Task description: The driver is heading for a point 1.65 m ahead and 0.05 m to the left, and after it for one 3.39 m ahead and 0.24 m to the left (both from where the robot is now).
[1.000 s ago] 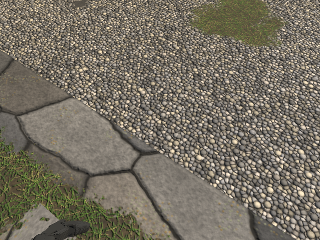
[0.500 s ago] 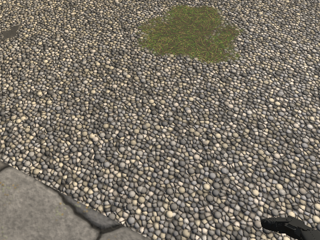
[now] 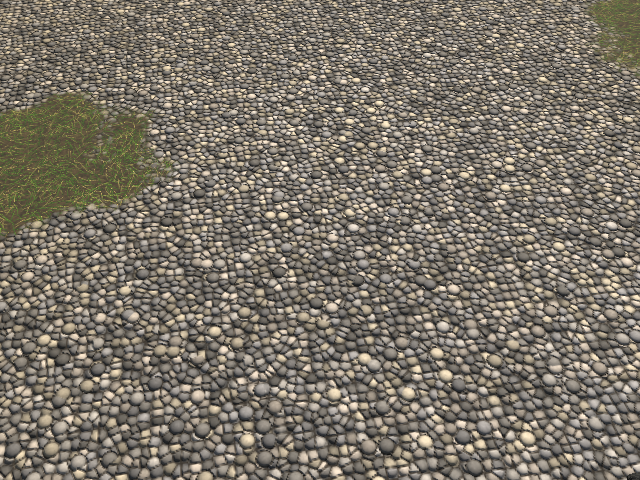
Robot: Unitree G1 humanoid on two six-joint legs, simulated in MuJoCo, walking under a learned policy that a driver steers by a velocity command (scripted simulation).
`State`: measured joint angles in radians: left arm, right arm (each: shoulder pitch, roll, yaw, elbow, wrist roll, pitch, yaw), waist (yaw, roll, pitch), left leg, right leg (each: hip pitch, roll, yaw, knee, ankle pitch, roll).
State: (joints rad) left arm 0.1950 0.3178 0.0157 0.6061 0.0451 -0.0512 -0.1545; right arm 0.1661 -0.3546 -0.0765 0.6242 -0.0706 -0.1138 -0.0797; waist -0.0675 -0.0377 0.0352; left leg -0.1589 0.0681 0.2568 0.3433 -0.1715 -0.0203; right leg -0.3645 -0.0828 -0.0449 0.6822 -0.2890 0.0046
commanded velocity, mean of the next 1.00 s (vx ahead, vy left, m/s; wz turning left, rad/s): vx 0.63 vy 0.00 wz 0.03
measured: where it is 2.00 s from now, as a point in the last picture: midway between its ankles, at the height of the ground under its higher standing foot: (260, 257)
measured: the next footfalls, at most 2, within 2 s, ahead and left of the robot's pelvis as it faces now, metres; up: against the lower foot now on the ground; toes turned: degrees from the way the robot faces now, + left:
right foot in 0.02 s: +0.06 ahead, -0.11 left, +0.00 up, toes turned -5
left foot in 0.50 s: +0.16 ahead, +0.05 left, +0.00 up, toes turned -14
